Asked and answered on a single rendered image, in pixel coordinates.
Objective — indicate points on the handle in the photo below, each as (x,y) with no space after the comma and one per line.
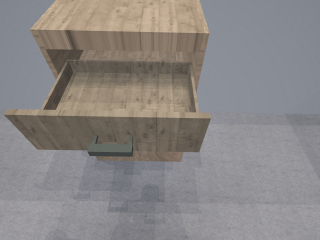
(110,150)

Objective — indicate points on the cabinet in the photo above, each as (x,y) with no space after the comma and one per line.
(124,30)

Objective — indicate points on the drawer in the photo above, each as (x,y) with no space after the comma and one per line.
(153,101)

